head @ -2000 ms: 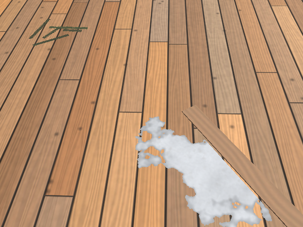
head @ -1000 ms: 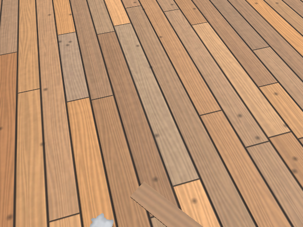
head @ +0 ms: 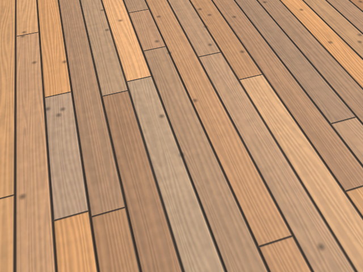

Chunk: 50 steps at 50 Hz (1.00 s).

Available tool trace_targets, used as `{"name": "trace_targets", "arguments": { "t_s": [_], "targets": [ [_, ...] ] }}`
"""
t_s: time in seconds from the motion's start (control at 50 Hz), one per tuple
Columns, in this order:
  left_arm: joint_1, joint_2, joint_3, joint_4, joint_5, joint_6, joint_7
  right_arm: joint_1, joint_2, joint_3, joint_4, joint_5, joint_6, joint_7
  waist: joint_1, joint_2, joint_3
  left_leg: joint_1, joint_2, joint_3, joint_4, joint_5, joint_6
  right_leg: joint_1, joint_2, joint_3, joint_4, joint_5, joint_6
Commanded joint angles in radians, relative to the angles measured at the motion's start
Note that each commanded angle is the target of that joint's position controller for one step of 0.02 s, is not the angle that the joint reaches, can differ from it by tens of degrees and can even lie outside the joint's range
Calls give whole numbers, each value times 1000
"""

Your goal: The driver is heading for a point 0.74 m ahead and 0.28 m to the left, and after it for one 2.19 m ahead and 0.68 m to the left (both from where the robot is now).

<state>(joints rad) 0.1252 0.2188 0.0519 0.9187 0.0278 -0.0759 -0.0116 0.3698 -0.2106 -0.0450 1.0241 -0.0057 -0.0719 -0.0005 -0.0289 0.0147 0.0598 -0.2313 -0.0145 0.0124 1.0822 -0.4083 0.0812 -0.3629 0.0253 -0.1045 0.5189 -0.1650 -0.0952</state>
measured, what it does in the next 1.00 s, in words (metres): walks ahead, turning left: left foot, then right foot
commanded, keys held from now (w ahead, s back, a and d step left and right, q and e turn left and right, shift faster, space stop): w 0.12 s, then w+q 0.88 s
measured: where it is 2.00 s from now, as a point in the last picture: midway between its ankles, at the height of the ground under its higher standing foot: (142, 197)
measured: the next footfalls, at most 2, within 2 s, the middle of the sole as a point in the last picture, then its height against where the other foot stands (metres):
left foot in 0.48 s outside the picture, level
right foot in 1.00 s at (179, 198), level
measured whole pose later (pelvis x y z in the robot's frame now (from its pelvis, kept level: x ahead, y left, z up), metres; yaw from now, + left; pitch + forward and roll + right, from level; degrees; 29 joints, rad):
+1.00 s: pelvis +0.55 +0.07 -0.01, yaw +27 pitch +2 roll +1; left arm 0.00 0.25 0.01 0.72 0.03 -0.06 -0.02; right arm 0.46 -0.28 -0.08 0.91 -0.02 -0.05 -0.01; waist -0.10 -0.02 0.03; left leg 0.03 -0.13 -0.22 0.40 -0.43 0.10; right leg -0.50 -0.01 0.02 0.52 -0.11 0.00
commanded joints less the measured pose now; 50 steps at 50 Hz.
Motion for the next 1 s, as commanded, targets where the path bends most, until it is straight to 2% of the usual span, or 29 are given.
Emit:
{"name": "trace_targets", "arguments": {
  "t_s": [0.02,0.04,0.08,0.12,0.16,0.24,0.3,0.36,0.42,0.44,0.46,0.48,0.5,0.52,0.54,0.56,0.58,0.6,0.64,0.7,0.82,0.9,0.94,0.96,0.98,1.0],
  "targets": [
    [120,77,17,16,-15,-9,4,-4,-79,-20,-64,-18,-5,9,25,-62,-39,-319,96,-60,91,116,7,260,-279,365,-336,23,-110],
    [126,57,9,29,-17,-14,8,19,-60,-16,-57,-28,9,16,3,-78,-40,-275,107,-55,60,132,-6,218,-251,310,-355,59,-94],
    [181,74,11,54,-20,-30,11,8,-49,-15,-61,-32,26,26,-7,-72,-41,-275,110,-34,32,153,-26,208,-236,264,-372,152,-103],
    [217,101,15,68,-22,-36,12,-62,-54,-16,-85,-33,37,31,-4,-65,-15,-343,127,-17,-16,208,-46,217,-228,231,-401,165,-111],
    [251,105,15,75,-17,-36,14,-138,-60,-15,-108,-25,43,33,14,-62,9,-415,133,-17,-75,275,-57,248,-225,188,-423,173,-101],
    [298,92,7,86,-13,-38,18,-259,-50,-6,-149,-12,39,36,43,-65,37,-446,100,-17,-247,391,-52,297,-209,87,-430,252,-63],
    [333,86,2,98,-12,-41,27,-340,-38,4,-179,-16,35,39,66,-70,51,-427,82,35,-366,438,-32,356,-221,24,-422,347,-48],
    [365,93,2,115,-6,-36,38,-392,-38,9,-210,-21,29,41,76,-70,61,-413,60,83,-454,388,4,455,-249,-21,-365,490,-42],
    [333,133,10,109,-2,-27,51,-313,-62,-4,-200,-25,25,35,26,-106,-2,-286,-17,142,-485,249,64,527,-269,-69,-173,916,-29],
    [320,147,14,104,1,-18,53,-230,-80,-15,-178,-26,23,31,-9,-114,-51,-204,-53,157,-496,201,90,533,-271,-84,-39,1011,-27],
    [307,159,18,94,0,-9,51,-108,-103,-30,-142,-31,18,29,-59,-110,-119,-58,-80,151,-550,207,119,489,-265,-97,147,975,-18],
    [277,161,18,66,-8,-8,47,44,-162,-56,-104,-46,14,21,-135,-63,-198,183,-4,20,-603,205,175,301,-243,-108,411,750,6],
    [319,68,1,4,-28,-16,26,84,-280,-89,-115,-49,19,9,-89,160,-302,496,302,-464,-635,237,326,-108,-73,-113,815,-15,60],
    [240,122,14,-29,-18,-26,17,69,-283,-90,-113,-13,34,14,-87,109,-343,546,367,-763,-775,261,382,-301,28,98,962,-344,63],
    [153,116,11,-61,-15,-37,11,-2,-258,-84,-115,-1,39,10,-61,44,-186,429,337,-590,-795,249,339,-393,-55,153,929,-246,54],
    [140,115,9,-67,-18,-46,10,-53,-196,-69,-122,0,38,9,-28,-22,-99,289,301,-488,-825,312,289,-358,-94,144,836,-169,57],
    [146,110,11,-61,-11,-40,12,-95,-160,-59,-129,0,34,5,15,-56,-44,177,247,-403,-845,398,245,-299,-119,142,754,-148,68],
    [162,103,10,-65,7,-20,12,-114,-137,-50,-131,7,28,0,47,-44,-33,98,199,-335,-857,465,220,-234,-134,142,695,-143,87],
    [173,85,7,-74,23,17,5,-97,-148,-49,-132,10,10,-1,64,-15,-51,50,155,-277,-864,547,213,-187,-137,126,627,-138,117],
    [78,84,5,-122,21,37,-1,-42,-191,-59,-132,9,3,1,44,12,-34,37,123,-259,-887,550,200,-240,-140,102,504,-47,150],
    [-142,97,-3,-212,10,37,-9,77,-196,-62,-139,4,14,0,-46,46,-22,184,112,-307,-856,563,156,-341,-107,108,253,124,158],
    [-235,107,-13,-264,1,22,-14,113,-209,-64,-150,-9,18,-10,-72,58,-17,266,134,-350,-790,655,149,-319,-65,111,125,119,136],
    [-193,130,-10,-268,-2,12,-12,80,-227,-69,-167,-12,17,-18,-38,71,-23,256,146,-377,-747,693,120,-211,-49,128,47,84,113],
    [-125,146,-5,-253,-5,7,-7,40,-240,-72,-181,-13,15,-19,1,77,-38,215,139,-375,-706,751,96,-94,-30,125,10,45,96],
    [-18,173,6,-222,-5,0,3,13,-252,-75,-192,-13,11,-14,46,69,-86,181,117,-371,-610,842,75,58,1,111,-12,11,79],
    [123,202,19,-188,0,-13,15,-7,-246,-72,-197,-4,3,-4,122,14,-164,117,53,-324,-419,818,50,261,-31,131,-74,41,51]
  ]
}}
Keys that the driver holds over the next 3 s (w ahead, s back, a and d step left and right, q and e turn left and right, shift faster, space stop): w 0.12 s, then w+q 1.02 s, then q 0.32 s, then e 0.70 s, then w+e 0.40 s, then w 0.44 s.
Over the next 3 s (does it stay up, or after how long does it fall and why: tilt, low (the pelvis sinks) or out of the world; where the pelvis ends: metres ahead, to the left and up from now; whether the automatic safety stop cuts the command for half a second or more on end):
stays up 1.03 0.21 0.00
